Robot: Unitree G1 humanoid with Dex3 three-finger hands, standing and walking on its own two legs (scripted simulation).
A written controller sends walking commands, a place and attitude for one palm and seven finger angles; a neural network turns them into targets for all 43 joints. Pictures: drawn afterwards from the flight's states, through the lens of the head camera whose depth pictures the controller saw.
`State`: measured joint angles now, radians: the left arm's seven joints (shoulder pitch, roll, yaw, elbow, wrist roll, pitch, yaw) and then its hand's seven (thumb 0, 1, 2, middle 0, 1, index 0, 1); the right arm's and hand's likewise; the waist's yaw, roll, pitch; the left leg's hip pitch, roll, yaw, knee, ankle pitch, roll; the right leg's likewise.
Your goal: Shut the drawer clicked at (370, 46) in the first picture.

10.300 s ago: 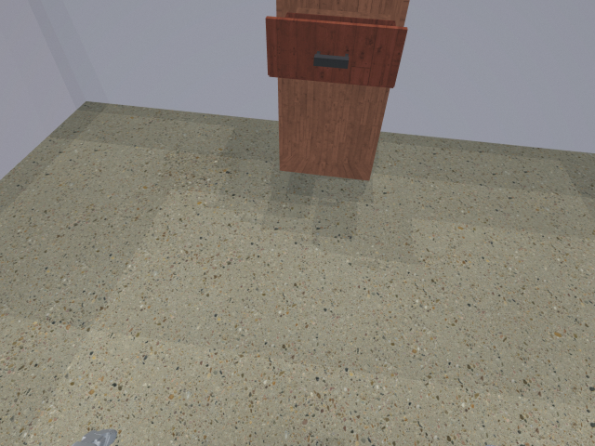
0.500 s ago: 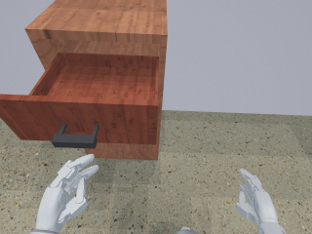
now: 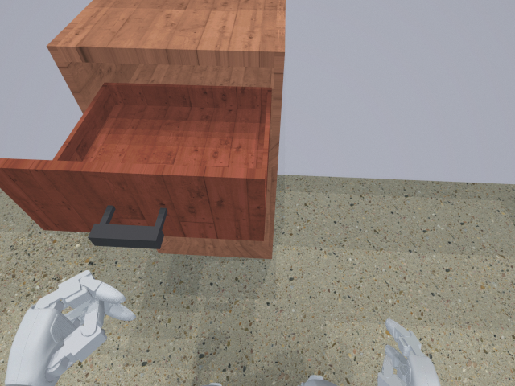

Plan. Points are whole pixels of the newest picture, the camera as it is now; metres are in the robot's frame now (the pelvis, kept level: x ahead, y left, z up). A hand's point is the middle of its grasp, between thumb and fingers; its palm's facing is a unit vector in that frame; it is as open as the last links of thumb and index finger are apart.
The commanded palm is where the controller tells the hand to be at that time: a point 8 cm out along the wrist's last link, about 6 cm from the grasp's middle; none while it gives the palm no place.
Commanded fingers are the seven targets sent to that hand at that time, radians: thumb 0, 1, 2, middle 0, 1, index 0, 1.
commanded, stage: raise the hand and make a fist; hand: left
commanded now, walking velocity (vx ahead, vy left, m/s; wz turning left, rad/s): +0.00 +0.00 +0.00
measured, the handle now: (131, 224) +0.35 +0.23 +0.04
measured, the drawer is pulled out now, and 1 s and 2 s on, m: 0.30 0.30 0.30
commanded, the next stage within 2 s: bring the fist close to the handle in 1.04 s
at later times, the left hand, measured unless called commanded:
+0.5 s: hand (91, 315) +0.19 +0.20 +0.12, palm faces +0.02 -1.00 -0.07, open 3.2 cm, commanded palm +0.14 +0.25 +0.13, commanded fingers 0.00 0.90 0.90 -1.40 -1.60 -1.40 -1.60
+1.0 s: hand (86, 317) +0.18 +0.19 +0.14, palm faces +0.05 -0.99 -0.10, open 3.3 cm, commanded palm +0.13 +0.25 +0.14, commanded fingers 0.00 0.90 0.90 -1.40 -1.60 -1.40 -1.60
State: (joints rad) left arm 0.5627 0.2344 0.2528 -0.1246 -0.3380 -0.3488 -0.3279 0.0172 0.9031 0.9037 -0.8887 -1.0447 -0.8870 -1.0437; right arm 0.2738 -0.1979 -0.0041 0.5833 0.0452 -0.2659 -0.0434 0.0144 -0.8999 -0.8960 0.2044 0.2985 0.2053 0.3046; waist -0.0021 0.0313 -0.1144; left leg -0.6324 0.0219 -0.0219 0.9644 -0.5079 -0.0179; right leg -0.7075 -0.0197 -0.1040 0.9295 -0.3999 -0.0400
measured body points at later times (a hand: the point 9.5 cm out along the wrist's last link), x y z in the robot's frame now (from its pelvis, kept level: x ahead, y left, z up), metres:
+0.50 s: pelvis +0.02 +0.03 +0.02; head +0.02 +0.03 +0.47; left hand +0.18 +0.25 +0.12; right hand +0.22 -0.17 -0.03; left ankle -0.02 +0.13 -0.68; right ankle +0.04 -0.10 -0.68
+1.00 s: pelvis +0.02 +0.01 +0.03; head +0.01 +0.00 +0.48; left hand +0.17 +0.25 +0.14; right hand +0.21 -0.21 -0.03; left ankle -0.02 +0.13 -0.68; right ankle +0.04 -0.10 -0.68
